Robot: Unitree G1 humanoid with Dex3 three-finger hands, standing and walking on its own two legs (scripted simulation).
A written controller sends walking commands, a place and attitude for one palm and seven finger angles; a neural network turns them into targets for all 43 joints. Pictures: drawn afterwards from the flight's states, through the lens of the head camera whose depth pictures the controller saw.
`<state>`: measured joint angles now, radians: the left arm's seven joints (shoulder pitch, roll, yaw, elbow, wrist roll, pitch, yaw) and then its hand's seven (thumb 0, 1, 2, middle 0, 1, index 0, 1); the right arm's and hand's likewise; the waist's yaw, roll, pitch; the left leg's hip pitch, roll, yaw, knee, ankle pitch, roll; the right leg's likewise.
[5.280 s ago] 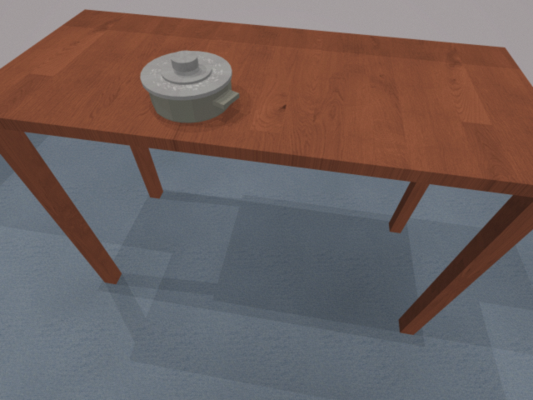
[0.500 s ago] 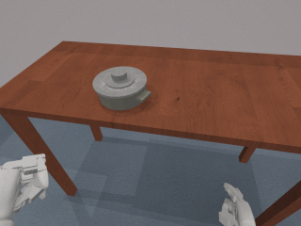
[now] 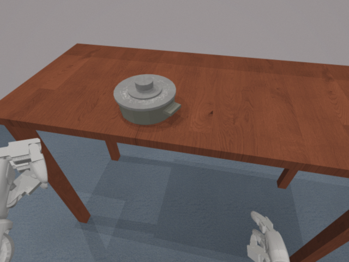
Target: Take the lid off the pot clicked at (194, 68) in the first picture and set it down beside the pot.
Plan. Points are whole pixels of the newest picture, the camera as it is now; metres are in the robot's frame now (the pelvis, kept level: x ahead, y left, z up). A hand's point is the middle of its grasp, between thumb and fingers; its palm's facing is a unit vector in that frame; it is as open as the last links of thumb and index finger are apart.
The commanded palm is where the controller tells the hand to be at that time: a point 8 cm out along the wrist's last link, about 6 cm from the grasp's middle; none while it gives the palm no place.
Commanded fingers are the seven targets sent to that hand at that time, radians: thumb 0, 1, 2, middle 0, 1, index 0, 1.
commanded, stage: reach forward and open the fingers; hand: left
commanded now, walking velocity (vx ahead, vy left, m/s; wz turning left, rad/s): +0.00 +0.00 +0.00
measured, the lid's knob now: (144, 83) +0.54 +0.18 +0.15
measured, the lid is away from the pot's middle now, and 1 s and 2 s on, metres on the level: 0.00 0.00 0.00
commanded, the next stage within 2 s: move the open hand above the knob in 1.16 s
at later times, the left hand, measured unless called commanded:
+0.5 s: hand (38, 164) +0.20 +0.27 +0.19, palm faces +0.16 -0.09 -0.98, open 3.3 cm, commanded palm +0.17 +0.26 +0.25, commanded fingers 0.00 0.16 1.38 -1.12 -0.68 -1.12 -0.68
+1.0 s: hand (46, 148) +0.23 +0.27 +0.19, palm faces -0.11 +0.01 -0.99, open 9.4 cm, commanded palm +0.20 +0.26 +0.27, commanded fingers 0.00 -0.45 1.74 -0.87 -0.08 -0.87 -0.08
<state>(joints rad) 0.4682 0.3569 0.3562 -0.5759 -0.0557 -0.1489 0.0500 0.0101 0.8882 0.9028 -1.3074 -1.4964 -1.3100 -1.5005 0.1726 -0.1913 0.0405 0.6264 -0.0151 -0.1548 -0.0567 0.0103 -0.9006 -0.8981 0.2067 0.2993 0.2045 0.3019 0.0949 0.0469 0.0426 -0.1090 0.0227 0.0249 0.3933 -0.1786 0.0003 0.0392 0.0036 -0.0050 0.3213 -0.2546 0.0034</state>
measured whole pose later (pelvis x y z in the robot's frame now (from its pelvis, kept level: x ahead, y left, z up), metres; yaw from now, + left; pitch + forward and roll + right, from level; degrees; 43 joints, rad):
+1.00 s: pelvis -0.05 +0.01 +0.00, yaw +2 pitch -4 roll -1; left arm -0.24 0.74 0.05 -0.15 0.72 0.07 -0.51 0.00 -0.36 1.68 -0.94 -0.18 -0.95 -0.18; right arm 0.12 -0.30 0.05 0.60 0.04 0.05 -0.02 0.01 -0.90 -0.90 0.20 0.30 0.20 0.30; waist 0.08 0.12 0.03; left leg -0.25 -0.01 -0.01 0.40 -0.09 0.02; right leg -0.12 -0.02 -0.04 0.42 -0.23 0.02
